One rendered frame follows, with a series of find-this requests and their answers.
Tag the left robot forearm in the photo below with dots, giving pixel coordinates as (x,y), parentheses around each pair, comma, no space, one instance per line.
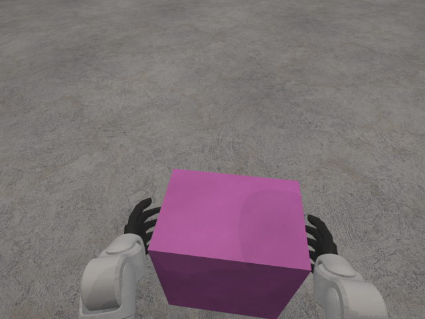
(107,287)

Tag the carton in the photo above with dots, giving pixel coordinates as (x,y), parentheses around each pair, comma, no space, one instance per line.
(230,243)

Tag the robot right hand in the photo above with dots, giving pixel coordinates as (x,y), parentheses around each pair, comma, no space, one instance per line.
(324,240)

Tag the robot left hand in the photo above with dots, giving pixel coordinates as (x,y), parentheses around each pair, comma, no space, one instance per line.
(136,221)

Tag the right robot forearm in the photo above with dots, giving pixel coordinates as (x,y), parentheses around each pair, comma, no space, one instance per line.
(343,293)

